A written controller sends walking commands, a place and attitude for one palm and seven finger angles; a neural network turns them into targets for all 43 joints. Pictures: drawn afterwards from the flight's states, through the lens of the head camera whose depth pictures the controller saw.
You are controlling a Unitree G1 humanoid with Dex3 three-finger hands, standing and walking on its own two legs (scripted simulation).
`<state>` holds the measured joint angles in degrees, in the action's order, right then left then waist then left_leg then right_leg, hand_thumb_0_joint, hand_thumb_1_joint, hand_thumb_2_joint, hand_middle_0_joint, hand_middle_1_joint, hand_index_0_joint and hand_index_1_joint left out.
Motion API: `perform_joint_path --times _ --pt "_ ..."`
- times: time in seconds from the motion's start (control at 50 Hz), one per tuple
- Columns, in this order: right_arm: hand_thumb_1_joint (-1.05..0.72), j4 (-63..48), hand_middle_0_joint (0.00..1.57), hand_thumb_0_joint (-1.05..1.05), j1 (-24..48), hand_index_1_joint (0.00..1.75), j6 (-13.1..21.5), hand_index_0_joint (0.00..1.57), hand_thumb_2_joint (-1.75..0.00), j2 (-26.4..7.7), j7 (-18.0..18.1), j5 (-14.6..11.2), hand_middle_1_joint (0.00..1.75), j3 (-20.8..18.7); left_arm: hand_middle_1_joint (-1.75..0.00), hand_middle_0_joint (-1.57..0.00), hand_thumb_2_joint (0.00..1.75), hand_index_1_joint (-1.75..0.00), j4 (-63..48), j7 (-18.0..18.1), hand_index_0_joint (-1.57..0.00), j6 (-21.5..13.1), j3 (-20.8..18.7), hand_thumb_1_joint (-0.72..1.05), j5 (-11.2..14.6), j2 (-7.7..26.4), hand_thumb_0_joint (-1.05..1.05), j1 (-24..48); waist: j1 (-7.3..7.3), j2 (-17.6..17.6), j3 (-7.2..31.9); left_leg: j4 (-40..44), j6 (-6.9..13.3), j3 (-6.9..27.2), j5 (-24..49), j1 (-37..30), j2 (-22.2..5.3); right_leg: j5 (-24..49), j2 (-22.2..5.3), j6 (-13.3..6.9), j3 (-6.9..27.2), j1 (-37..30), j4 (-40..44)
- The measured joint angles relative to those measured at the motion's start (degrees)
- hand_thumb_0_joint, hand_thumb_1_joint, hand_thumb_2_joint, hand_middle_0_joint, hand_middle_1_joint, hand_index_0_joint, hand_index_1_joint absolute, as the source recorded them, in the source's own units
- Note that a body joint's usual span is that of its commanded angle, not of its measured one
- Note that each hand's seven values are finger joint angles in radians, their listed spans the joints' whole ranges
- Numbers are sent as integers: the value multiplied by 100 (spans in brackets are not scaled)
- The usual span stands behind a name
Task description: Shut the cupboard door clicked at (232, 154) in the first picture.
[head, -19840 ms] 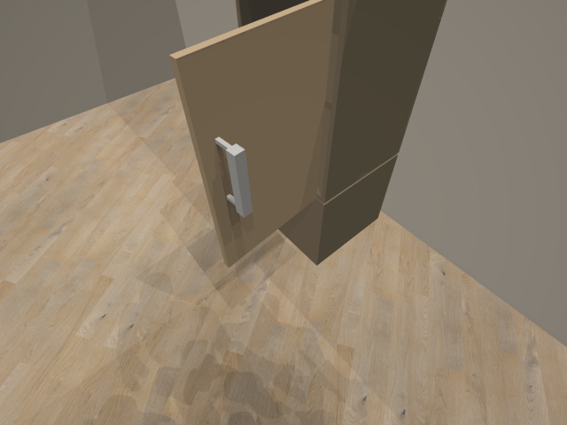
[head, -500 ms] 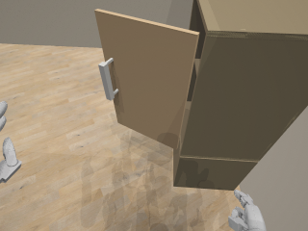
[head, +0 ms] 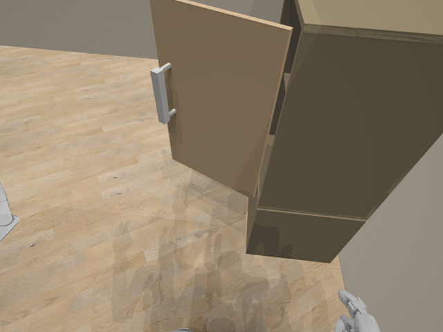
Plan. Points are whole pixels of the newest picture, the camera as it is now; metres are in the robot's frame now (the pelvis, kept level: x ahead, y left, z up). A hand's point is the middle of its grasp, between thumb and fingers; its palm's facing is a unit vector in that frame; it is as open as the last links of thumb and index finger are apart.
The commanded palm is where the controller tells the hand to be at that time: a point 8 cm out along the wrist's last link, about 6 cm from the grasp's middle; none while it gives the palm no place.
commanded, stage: step back with the hand held close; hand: left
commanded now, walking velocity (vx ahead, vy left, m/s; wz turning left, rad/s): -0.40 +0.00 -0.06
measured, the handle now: (165, 94) +0.75 +0.19 +0.01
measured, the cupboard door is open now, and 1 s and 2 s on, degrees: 65 65 65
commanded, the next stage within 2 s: stop stepping back and stand still in 0.82 s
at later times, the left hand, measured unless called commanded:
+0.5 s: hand out of the picture +0.14 +0.27 +0.19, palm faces +0.44 -0.79 -0.43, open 7.4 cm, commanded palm +0.08 +0.29 +0.20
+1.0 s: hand out of the picture -0.03 +0.27 +0.18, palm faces +0.31 -0.83 -0.46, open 7.4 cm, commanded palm -0.09 +0.31 +0.20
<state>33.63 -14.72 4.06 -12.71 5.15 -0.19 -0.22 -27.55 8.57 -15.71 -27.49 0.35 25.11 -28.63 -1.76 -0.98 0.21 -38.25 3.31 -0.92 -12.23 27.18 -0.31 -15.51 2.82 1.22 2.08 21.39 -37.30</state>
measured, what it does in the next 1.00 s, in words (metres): walks backwards: right foot, then right foot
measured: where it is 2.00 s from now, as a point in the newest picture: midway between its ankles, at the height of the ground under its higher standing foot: outside the picture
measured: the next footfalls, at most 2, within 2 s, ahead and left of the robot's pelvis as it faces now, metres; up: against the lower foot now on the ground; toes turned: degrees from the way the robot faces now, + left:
right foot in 0.48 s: -0.16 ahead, -0.11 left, +0.00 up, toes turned -2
right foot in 0.96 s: -0.24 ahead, -0.09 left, +0.00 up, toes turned -4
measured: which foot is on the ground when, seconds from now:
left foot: down 0.00-0.98, up 1.00-1.00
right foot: down 0.00-0.26, up 0.28-0.46, down 0.48-0.80, up 0.82-0.94, down 0.96-1.00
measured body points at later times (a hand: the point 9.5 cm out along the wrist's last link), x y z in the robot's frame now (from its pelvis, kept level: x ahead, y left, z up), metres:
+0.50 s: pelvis -0.07 +0.00 +0.01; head -0.04 +0.03 +0.46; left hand +0.11 +0.31 +0.21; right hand +0.11 -0.22 -0.06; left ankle +0.03 +0.11 -0.72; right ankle -0.20 -0.11 -0.71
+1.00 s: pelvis -0.24 +0.02 +0.01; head -0.22 +0.05 +0.46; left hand -0.05 +0.31 +0.21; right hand -0.10 -0.24 -0.06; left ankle -0.04 +0.10 -0.71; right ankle -0.28 -0.08 -0.72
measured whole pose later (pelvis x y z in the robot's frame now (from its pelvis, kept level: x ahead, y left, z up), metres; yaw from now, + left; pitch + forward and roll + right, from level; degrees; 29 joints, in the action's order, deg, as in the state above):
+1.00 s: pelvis -0.24 +0.02 +0.01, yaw -2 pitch +2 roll -3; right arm 34.7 -12.7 4.3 -12.7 4.2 0.4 -1.0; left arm -32.9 7.3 -12.0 -25.6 4.9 27.1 -34.8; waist -2.1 0.0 1.1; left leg -25.9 -0.3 1.0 -8.0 32.7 -0.8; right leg -18.4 5.5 -2.4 -1.6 11.7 -27.3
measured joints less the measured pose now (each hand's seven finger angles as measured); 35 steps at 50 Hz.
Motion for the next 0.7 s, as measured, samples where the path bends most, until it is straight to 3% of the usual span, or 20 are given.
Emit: perform_joint_path --times 0.06,0.18,0.28,0.38,0.46,0.52,0.56,0.6,0.7 --pt "-90 48 20 1 137 30 44 20 -90 12 -46 -11 30 -16 -31 -21 90 -30 18 -7 -22 -65 -104 89 69 -6 1 -43 66 -18 -70 -41 -70 -22 10 130 -74 -18 75 -84 49 83 58" --pt "-91 226 20 1 294 30 -98 20 -90 12 -133 14 30 -92 -31 -21 90 -30 -209 45 -22 40 347 89 120 -139 1 -285 127 186 17 -349 -324 61 -791 93 132 250 -114 -69 125 143 322" --pt "-91 154 20 1 437 30 -159 20 -90 35 -8 -5 30 -89 -31 -22 90 -30 -310 59 -22 49 280 89 107 68 1 -264 111 282 -17 345 -163 108 148 -248 95 448 -171 65 126 265 380" --pt "-91 100 20 1 361 30 77 20 -90 199 -13 71 30 -67 -31 -22 90 -30 -128 -9 -22 81 5 89 123 57 1 -174 168 41 189 549 -132 263 218 -100 -122 -305 217 2 1 -85 -710" --pt "-90 220 20 1 436 30 291 20 -90 317 -115 119 30 71 -31 -21 90 -30 -237 16 -22 38 -2 89 239 -120 1 -185 363 129 392 878 -198 92 520 114 -245 -402 137 -32 -114 -935 258" --pt "-90 297 20 1 766 30 338 20 -90 362 -174 169 30 151 -31 -21 90 -30 -277 -27 -21 37 133 89 243 -172 1 30 463 218 213 1046 -251 -124 791 279 -334 -471 74 -94 -47 -1240 1182" --pt "-90 275 20 1 996 30 252 21 -90 367 -195 137 31 152 -31 -21 90 -30 -293 -86 -21 77 268 89 245 -154 1 200 432 164 -2 1145 -293 -192 993 322 -432 -545 137 -195 16 -1203 1343" --pt "-90 221 20 1 1065 30 114 21 -90 367 -188 68 31 144 -31 -21 90 -30 -367 -159 -21 129 392 89 262 -66 1 180 287 57 -116 1239 -322 -171 1165 283 -535 -390 244 -236 7 -1142 1260" --pt "-90 -4 20 1 558 30 -199 21 -90 243 -56 -37 31 138 -31 -22 90 -30 -583 -290 -22 69 236 89 280 473 1 -589 -31 159 260 674 -379 12 499 48 -284 -401 226 -231 75 -1063 1007"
